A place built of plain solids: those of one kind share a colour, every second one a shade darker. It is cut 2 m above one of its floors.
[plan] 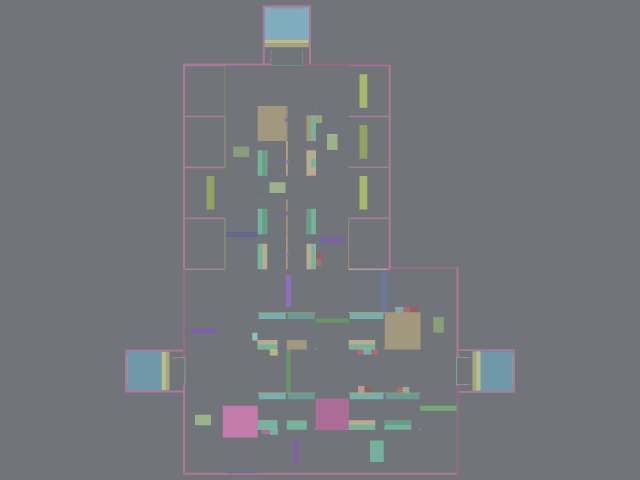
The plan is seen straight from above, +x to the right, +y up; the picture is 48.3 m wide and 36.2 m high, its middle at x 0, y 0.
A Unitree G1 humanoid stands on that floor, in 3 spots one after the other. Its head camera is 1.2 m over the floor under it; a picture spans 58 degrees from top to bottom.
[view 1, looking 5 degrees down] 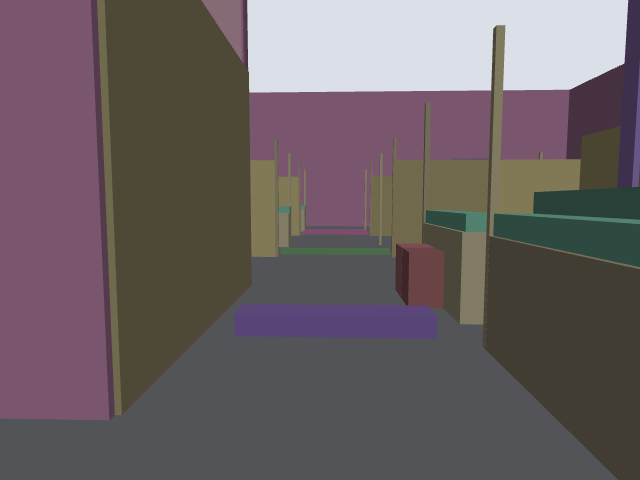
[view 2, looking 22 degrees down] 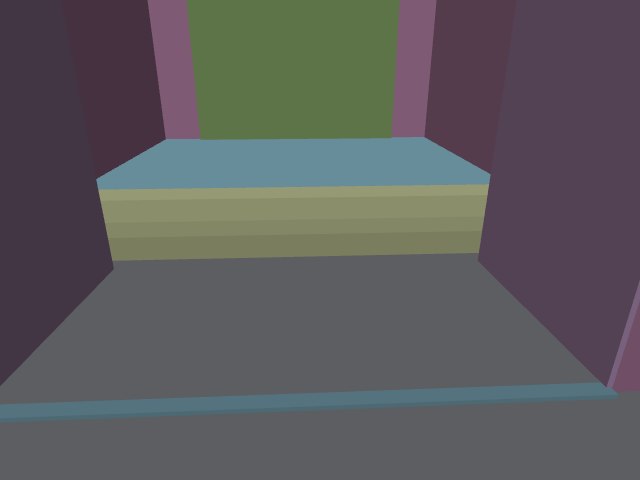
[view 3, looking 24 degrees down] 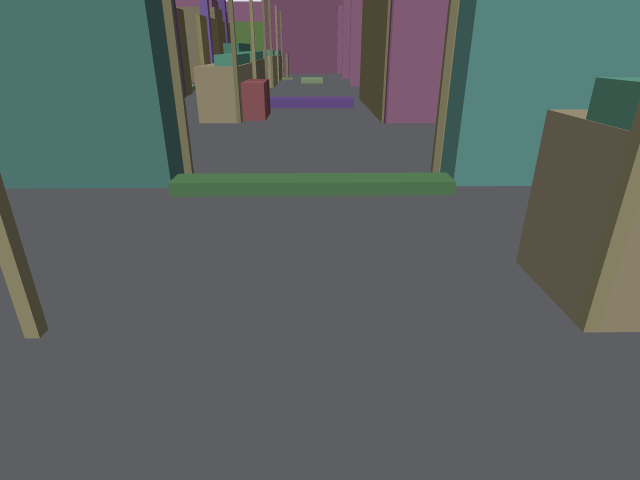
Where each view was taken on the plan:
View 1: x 0.93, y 3.95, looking -88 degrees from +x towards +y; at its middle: ground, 13.77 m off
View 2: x -2.50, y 11.86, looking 87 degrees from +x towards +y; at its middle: porch_flight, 2.89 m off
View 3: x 0.93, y -9.88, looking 89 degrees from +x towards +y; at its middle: ground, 2.95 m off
